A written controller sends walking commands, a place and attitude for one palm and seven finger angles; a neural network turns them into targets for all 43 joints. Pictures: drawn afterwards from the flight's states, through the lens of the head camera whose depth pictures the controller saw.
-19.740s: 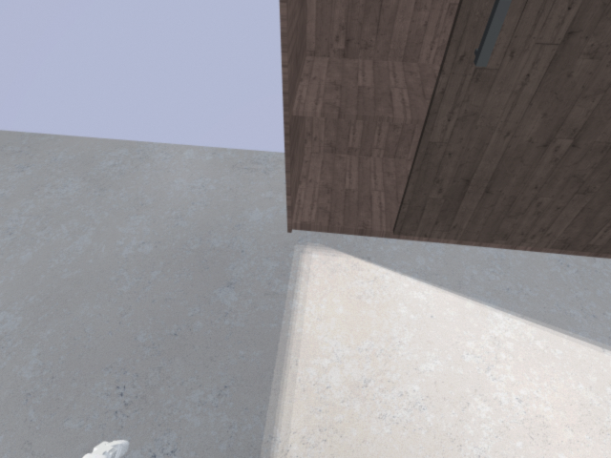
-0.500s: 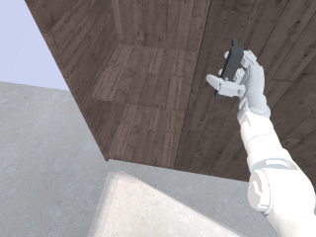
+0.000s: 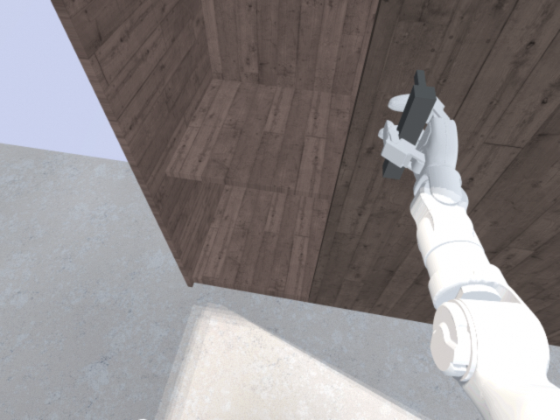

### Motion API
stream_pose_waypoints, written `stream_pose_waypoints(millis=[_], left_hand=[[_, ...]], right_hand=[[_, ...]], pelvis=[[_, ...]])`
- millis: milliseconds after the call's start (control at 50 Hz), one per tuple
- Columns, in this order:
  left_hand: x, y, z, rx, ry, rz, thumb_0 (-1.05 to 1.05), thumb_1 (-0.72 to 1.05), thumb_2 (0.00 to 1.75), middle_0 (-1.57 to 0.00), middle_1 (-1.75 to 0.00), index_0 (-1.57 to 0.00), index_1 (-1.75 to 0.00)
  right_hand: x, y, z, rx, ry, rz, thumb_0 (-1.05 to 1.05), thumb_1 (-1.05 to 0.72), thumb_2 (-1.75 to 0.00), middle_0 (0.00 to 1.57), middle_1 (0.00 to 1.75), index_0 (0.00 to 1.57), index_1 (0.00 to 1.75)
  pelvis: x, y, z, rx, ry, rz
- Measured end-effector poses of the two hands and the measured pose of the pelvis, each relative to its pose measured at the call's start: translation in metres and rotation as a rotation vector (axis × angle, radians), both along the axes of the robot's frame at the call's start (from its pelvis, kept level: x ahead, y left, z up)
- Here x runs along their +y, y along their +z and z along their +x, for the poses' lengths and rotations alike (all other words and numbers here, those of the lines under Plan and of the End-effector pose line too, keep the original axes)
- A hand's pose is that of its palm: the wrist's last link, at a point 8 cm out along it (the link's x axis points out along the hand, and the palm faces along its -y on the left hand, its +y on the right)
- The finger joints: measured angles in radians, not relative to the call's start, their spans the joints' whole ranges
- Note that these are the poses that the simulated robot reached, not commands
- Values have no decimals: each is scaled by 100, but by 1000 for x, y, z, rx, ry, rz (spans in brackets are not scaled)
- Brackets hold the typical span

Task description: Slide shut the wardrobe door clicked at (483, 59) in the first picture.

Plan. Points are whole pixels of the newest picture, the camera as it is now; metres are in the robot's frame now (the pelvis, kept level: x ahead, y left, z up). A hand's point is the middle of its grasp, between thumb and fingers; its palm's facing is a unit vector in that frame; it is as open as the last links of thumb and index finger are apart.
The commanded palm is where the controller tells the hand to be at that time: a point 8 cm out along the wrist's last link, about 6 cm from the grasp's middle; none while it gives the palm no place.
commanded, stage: grip the handle and tug to test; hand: right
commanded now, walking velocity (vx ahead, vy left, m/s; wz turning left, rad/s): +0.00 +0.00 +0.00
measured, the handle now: (405, 126) +0.53 -0.08 +0.14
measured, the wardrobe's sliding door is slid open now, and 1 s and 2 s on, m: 0.44 0.44 0.44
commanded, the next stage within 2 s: tug the door sideways, standing still in 0.48 s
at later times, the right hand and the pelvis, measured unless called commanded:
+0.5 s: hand (391, 143) +0.48 -0.06 +0.14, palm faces -0.03 +1.00 +0.01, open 5.9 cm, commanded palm +0.44 -0.13 +0.14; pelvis +0.02 +0.00 +0.01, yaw +2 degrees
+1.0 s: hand (390, 142) +0.49 -0.06 +0.14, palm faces +0.02 +1.00 -0.01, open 5.8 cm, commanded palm +0.46 -0.07 +0.14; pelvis +0.03 +0.01 +0.00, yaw -3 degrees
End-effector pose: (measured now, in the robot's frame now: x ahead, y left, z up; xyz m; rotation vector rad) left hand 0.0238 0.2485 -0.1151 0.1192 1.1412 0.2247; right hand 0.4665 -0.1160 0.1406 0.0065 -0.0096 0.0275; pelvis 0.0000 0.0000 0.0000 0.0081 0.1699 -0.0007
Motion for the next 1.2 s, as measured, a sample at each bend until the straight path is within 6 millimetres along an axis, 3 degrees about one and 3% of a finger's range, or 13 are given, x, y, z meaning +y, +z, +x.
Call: stream_pose_waypoints(millis=[220,360,500,680,780,880,1000,1200], left_hand=[[6,-1,-19,36,21,3,0,90,90,-20,-30,-20,-30],[7,3,-16,19,52,-3,1,90,90,-20,-30,-20,-30],[8,6,10,-20,51,-15,1,90,90,-20,-30,-20,-30],[8,9,65,-82,-3,-24,1,90,90,-20,-30,-20,-30],[7,5,89,-69,-77,-16,0,90,90,-19,-30,-20,-30],[3,3,100,-80,-119,-21,0,90,90,-19,-30,-20,-30],[-4,0,93,-80,-135,-40,0,90,90,-19,-30,-20,-30],[-12,-10,52,4,-129,-69,0,90,90,-19,-30,-20,-30]], right_hand=[[1,0,-1,-2,-10,-6,0,-65,-84,41,140,40,140],[1,0,-1,-5,-3,1,1,-67,-80,38,140,38,140],[1,0,-2,-9,1,2,1,-68,-78,36,140,36,140],[1,0,-3,-5,-12,-3,1,-68,-78,36,140,35,140],[2,1,-3,2,-31,-8,1,-67,-82,37,140,38,140],[2,1,-3,12,-47,-12,1,-66,-83,39,140,38,140],[2,1,-3,14,-52,-16,1,-66,-83,40,140,39,140],[3,1,-3,2,-59,-23,0,-65,-84,42,140,39,140]], pelvis=[[2,0,-2,6,6,-2],[3,3,5,-2,25,-5],[4,6,18,-6,35,-9],[6,8,37,-9,19,-12],[7,6,39,-7,-24,-9],[6,5,36,-1,-45,-9],[5,3,31,2,-53,-9],[0,0,23,14,-61,-2]])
